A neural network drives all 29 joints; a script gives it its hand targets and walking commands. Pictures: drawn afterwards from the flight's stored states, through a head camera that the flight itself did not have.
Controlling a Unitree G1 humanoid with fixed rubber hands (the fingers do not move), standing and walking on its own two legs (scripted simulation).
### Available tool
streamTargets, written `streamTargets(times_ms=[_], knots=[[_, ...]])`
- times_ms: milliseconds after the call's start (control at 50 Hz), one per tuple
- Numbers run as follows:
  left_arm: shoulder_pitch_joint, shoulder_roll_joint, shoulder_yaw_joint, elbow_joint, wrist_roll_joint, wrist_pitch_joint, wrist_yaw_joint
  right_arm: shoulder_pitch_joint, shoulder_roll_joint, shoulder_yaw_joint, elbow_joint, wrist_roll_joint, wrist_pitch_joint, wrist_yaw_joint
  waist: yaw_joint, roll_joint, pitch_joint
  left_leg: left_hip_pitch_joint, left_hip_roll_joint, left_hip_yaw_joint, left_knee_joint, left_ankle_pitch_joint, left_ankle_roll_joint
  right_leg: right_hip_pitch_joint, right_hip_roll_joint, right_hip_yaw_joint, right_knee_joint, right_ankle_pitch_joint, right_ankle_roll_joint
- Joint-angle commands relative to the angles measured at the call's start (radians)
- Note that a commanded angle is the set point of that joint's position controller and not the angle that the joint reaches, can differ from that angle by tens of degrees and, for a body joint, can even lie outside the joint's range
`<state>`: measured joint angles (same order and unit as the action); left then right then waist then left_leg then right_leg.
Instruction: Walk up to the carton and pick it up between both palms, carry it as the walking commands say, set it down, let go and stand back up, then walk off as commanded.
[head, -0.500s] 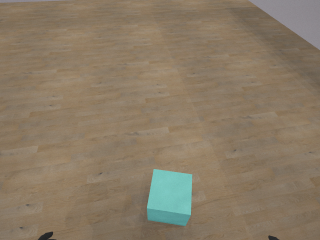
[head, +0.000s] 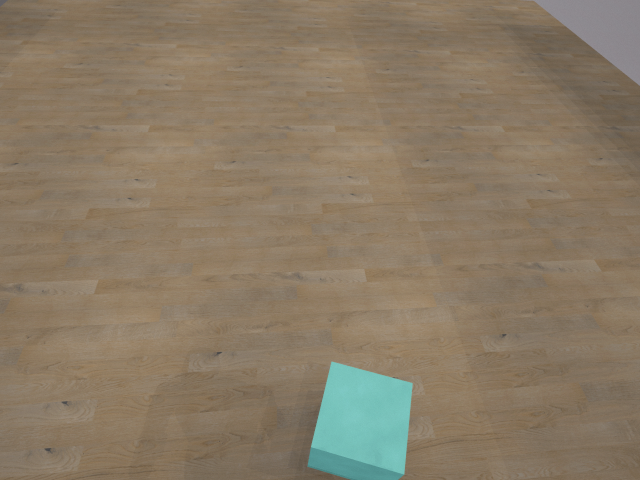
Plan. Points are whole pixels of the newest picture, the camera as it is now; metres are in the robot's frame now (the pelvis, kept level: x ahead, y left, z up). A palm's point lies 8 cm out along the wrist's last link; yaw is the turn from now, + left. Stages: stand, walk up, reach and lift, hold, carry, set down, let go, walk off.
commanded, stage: walk off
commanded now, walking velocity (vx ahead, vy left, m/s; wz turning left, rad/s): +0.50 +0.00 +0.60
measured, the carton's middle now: (358, 425) +0.36 -0.13 -0.65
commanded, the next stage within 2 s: stand in 1.10 s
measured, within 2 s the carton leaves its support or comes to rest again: rests again in 0.40 s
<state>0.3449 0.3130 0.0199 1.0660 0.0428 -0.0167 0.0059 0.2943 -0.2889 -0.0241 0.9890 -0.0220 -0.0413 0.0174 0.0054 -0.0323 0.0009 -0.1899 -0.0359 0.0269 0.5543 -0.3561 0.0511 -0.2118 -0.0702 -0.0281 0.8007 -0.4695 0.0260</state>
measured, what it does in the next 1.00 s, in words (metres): steps to the right: right foot, then left foot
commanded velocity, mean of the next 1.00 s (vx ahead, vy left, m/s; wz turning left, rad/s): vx -0.25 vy -0.20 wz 0.00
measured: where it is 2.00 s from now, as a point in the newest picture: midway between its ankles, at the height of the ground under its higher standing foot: outside the picture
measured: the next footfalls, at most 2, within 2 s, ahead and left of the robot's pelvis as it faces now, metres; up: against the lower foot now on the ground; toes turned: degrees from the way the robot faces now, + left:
right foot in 0.32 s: +0.27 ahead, -0.11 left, +0.00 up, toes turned +0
left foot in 0.66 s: +0.19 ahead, +0.06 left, +0.00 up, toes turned +11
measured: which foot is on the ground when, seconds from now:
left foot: down 0.00-0.34, up 0.36-0.64, down 0.66-1.00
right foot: up 0.00-0.30, down 0.32-0.66, up 0.68-1.00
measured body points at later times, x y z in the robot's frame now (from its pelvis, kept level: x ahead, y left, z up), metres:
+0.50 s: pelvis +0.15 -0.04 +0.00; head +0.20 -0.03 +0.45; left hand +0.21 +0.22 -0.14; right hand +0.21 -0.30 -0.14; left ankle +0.08 +0.07 -0.65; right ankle +0.23 -0.11 -0.73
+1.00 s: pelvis +0.08 -0.10 +0.01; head +0.11 -0.07 +0.45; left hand +0.13 +0.18 -0.15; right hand +0.14 -0.40 -0.10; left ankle +0.15 +0.05 -0.73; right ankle +0.03 -0.30 -0.65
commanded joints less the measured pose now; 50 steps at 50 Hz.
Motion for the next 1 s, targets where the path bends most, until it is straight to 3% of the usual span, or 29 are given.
streamTargets(times_ms=[0,40,80,100,180,220,260,280,300,320,340,360,380,400,460,540,580,620,640,660,680,700,720,740,760,820,860,920,980], knots=[[-0.222,0.083,0.014,-0.158,0.004,-0.060,-0.024,0.257,-0.178,-0.051,0.044,0.002,-0.002,-0.016,-0.108,0.122,0.105,0.380,0.353,-0.518,-0.283,0.252,0.189,-0.616,-0.040,0.038,0.338,-0.011,-0.017],[-0.172,0.065,0.019,-0.132,-0.003,-0.059,-0.024,0.156,-0.132,-0.036,0.005,0.001,-0.011,-0.023,-0.049,0.062,0.116,0.278,0.317,-0.353,-0.262,0.729,0.139,-0.516,-0.052,0.029,0.280,0.092,0.008],[-0.096,0.026,0.014,-0.100,-0.011,-0.030,-0.013,0.132,-0.102,-0.022,-0.011,0.000,-0.023,-0.027,-0.023,0.087,0.070,0.244,0.282,-0.234,-0.215,1.052,0.092,-0.415,-0.023,0.003,0.217,0.156,0.037],[-0.087,0.013,0.011,-0.093,-0.018,-0.013,-0.007,0.138,-0.089,-0.014,-0.011,-0.001,-0.027,-0.031,-0.021,0.101,0.055,0.234,0.269,-0.199,-0.201,1.143,0.072,-0.384,-0.007,-0.008,0.174,0.191,0.042],[-0.156,0.011,0.005,-0.118,-0.022,0.018,-0.001,0.175,-0.082,-0.005,-0.006,-0.005,-0.013,-0.053,-0.056,0.178,0.065,0.215,0.214,-0.134,-0.164,1.183,0.011,-0.339,0.056,-0.068,-0.041,0.342,0.003],[-0.191,-0.001,-0.003,-0.127,-0.022,0.021,0.002,0.199,-0.079,-0.005,0.002,-0.006,0.001,-0.066,-0.083,0.207,0.071,0.229,0.212,-0.138,-0.132,1.198,0.008,-0.301,0.089,-0.089,-0.135,0.358,-0.021],[-0.132,0.007,0.001,-0.118,-0.024,0.020,0.002,0.164,-0.096,-0.011,-0.007,-0.002,0.009,-0.082,-0.048,0.221,0.040,0.181,0.227,-0.140,-0.048,1.249,-0.001,-0.148,0.099,-0.082,-0.239,0.366,-0.051],[-0.056,0.029,0.010,-0.096,-0.026,0.016,0.002,0.129,-0.101,-0.015,-0.018,0.003,0.009,-0.088,-0.005,0.200,0.010,0.150,0.223,-0.145,0.040,1.196,-0.012,-0.032,0.090,-0.072,-0.343,0.439,-0.067],[0.025,0.073,0.026,-0.070,-0.023,0.007,0.004,0.112,-0.092,-0.017,-0.033,0.008,0.003,-0.087,0.033,0.127,-0.029,0.063,0.194,-0.134,0.164,1.042,-0.035,0.154,0.046,-0.064,-0.471,0.712,-0.080],[0.074,0.149,0.052,-0.066,-0.018,0.005,0.009,0.144,-0.055,-0.013,-0.061,0.010,-0.011,-0.079,0.039,-0.058,-0.159,-0.149,0.123,-0.101,0.432,0.364,-0.073,0.459,-0.168,0.090,-0.307,1.393,-0.164],[0.111,0.168,0.062,-0.052,-0.051,0.018,0.010,0.216,0.005,-0.007,-0.065,0.034,-0.003,-0.081,0.015,-0.219,-0.308,-0.246,-0.030,-0.065,0.728,-0.416,-0.092,0.542,-0.357,0.231,-0.270,1.908,-0.326],[0.060,0.121,0.051,-0.079,-0.065,0.023,0.017,0.159,-0.040,-0.018,-0.061,0.026,0.010,-0.085,0.025,-0.077,-0.283,-0.232,0.004,-0.104,0.794,-0.397,-0.089,0.389,-0.355,0.202,-0.344,1.693,-0.342],[-0.050,0.077,0.041,-0.115,-0.056,0.032,0.030,0.121,-0.031,-0.019,-0.061,0.012,0.020,-0.082,-0.002,-0.025,-0.158,-0.247,0.042,-0.086,0.786,-0.322,-0.084,0.236,-0.302,0.150,-0.397,1.403,-0.333],[-0.128,0.039,0.028,-0.137,-0.040,0.043,0.039,0.103,-0.022,-0.022,-0.054,-0.003,0.033,-0.082,-0.024,0.012,-0.071,-0.233,0.065,-0.069,0.746,-0.264,-0.083,0.107,-0.248,0.111,-0.431,1.233,-0.303],[-0.162,0.032,0.017,-0.156,-0.011,0.076,0.040,0.114,0.013,-0.022,-0.042,-0.008,0.086,-0.091,-0.041,-0.044,-0.044,-0.147,0.064,0.008,0.553,-0.218,-0.094,-0.033,-0.137,0.020,-0.453,1.052,-0.275],[-0.167,0.027,0.013,-0.164,0.008,0.090,0.021,0.105,0.016,-0.021,-0.044,0.012,0.107,-0.120,-0.031,-0.123,-0.077,-0.109,0.090,0.033,0.354,-0.116,-0.065,-0.036,-0.128,0.070,-0.445,0.879,-0.268],[-0.185,0.032,0.014,-0.169,0.009,0.097,0.016,0.102,0.004,-0.023,-0.039,0.012,0.112,-0.124,-0.033,-0.109,-0.080,-0.067,0.098,0.043,0.271,-0.069,-0.055,-0.063,-0.132,0.100,-0.443,0.744,-0.256],[-0.206,0.034,0.016,-0.175,0.001,0.106,0.019,0.139,-0.012,-0.026,-0.029,0.004,0.112,-0.120,-0.068,-0.057,-0.064,0.035,0.112,0.046,0.098,0.051,-0.038,-0.173,-0.108,0.100,-0.408,0.500,-0.206],[-0.184,0.017,0.015,-0.174,-0.007,0.110,0.022,0.157,-0.038,-0.030,-0.030,-0.013,0.107,-0.115,-0.086,0.043,-0.027,0.090,0.194,-0.048,-0.077,0.103,-0.026,-0.278,-0.051,0.064,-0.314,0.315,-0.148],[-0.108,-0.045,0.008,-0.184,-0.015,0.112,0.024,0.124,-0.131,-0.038,-0.075,-0.040,0.103,-0.110,-0.059,0.379,-0.020,0.107,0.577,-0.456,-0.248,0.236,0.055,-0.453,0.077,-0.057,-0.004,-0.100,-0.058],[-0.171,0.031,0.042,-0.185,0.002,0.134,0.030,0.108,-0.214,-0.063,-0.101,-0.031,0.112,-0.116,-0.122,0.358,0.053,-0.215,0.667,-0.511,-0.351,0.363,0.191,-0.362,0.156,0.099,0.297,-0.205,-0.028],[-0.195,0.040,0.057,-0.194,0.003,0.141,0.022,0.046,-0.196,-0.055,-0.103,-0.038,0.111,-0.121,-0.075,0.249,0.093,-0.337,0.584,-0.425,-0.327,0.320,0.181,-0.302,0.174,0.219,0.475,-0.124,-0.019],[-0.152,0.044,0.068,-0.188,0.000,0.136,0.016,-0.048,-0.161,-0.044,-0.119,-0.029,0.109,-0.116,-0.011,0.173,0.106,-0.362,0.493,-0.324,-0.309,0.224,0.131,-0.309,0.172,0.235,0.554,-0.022,0.006],[-0.091,0.056,0.081,-0.167,0.000,0.130,0.014,-0.122,-0.147,-0.042,-0.136,-0.018,0.107,-0.107,0.038,0.154,0.083,-0.302,0.422,-0.241,-0.284,0.181,0.082,-0.326,0.169,0.210,0.580,0.054,0.034],[-0.054,0.067,0.090,-0.147,0.009,0.128,0.008,-0.146,-0.132,-0.042,-0.146,-0.006,0.101,-0.103,0.043,0.172,0.068,-0.240,0.378,-0.182,-0.255,0.208,0.067,-0.347,0.169,0.174,0.609,0.097,0.057],[-0.086,0.038,0.093,-0.160,-0.003,0.128,-0.007,-0.042,-0.114,-0.052,-0.126,0.003,0.084,-0.097,-0.019,0.179,0.007,-0.070,0.371,-0.133,-0.198,0.394,0.078,-0.398,0.159,0.146,0.653,0.102,0.108],[-0.117,0.014,0.084,-0.180,-0.019,0.134,-0.013,0.014,-0.137,-0.065,-0.113,-0.001,0.075,-0.095,-0.045,0.220,-0.006,0.005,0.360,-0.119,-0.188,0.425,0.069,-0.399,0.140,0.133,0.541,0.093,0.124],[-0.125,0.003,0.071,-0.192,-0.033,0.137,-0.022,0.034,-0.160,-0.082,-0.110,-0.015,0.079,-0.093,-0.071,0.306,-0.025,0.043,0.347,-0.122,-0.216,0.295,0.050,-0.315,0.103,0.080,0.276,0.022,0.125],[-0.107,0.010,0.065,-0.204,-0.043,0.141,-0.033,0.014,-0.202,-0.102,-0.112,-0.031,0.095,-0.088,-0.078,0.369,-0.026,0.001,0.386,-0.167,-0.267,0.177,0.065,-0.180,0.059,0.036,0.028,-0.063,0.099]])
